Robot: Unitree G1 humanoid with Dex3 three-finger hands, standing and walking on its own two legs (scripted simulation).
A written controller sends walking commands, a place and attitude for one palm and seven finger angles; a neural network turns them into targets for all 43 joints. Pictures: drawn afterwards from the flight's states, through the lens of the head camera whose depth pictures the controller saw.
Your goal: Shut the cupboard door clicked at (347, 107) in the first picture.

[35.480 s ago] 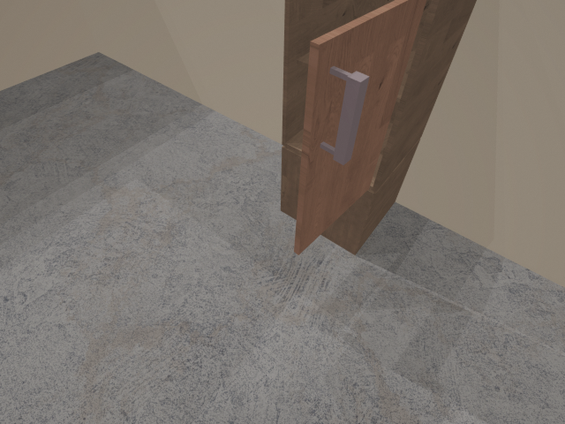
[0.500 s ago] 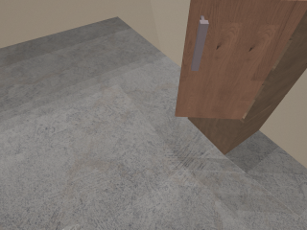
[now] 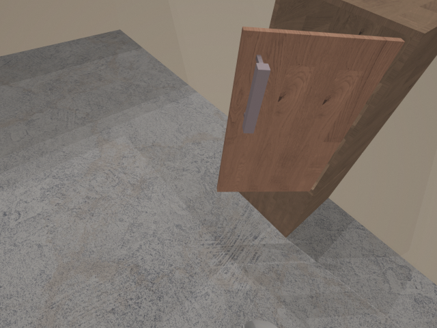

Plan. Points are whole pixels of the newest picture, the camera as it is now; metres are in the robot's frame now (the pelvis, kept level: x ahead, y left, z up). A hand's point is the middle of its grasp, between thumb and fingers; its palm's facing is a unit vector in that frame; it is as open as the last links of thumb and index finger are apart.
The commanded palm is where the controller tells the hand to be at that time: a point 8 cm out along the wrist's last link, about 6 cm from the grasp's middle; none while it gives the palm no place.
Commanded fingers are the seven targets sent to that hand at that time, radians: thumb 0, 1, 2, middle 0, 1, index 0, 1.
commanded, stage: take the last steps up to it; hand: left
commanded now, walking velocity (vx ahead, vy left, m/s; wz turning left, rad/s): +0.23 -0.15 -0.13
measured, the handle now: (253, 95) +0.60 -0.05 +0.10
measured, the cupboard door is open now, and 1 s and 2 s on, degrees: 53 53 53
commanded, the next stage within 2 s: come to a stop and stand still in 0.24 s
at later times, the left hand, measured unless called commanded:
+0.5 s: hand (186, 286) +0.24 +0.07 -0.17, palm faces -0.06 -0.98 -0.21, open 7.2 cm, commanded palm none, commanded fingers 0.00 0.90 0.90 -0.20 -0.30 -0.20 -0.30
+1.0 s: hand (154, 297) +0.22 +0.14 -0.18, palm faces -0.02 -0.98 -0.22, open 7.4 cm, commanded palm none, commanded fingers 0.00 0.90 0.90 -0.20 -0.30 -0.20 -0.30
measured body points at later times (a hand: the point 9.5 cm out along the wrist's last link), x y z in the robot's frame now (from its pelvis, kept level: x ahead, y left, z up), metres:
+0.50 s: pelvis +0.16 -0.11 +0.00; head +0.19 -0.12 +0.44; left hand +0.24 +0.12 -0.15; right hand +0.18 -0.35 -0.16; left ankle +0.16 +0.01 -0.69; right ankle +0.18 -0.19 -0.74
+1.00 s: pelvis +0.16 -0.07 +0.00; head +0.21 -0.04 +0.45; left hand +0.22 +0.19 -0.17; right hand +0.21 -0.30 -0.14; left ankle +0.19 +0.02 -0.74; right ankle +0.09 -0.21 -0.67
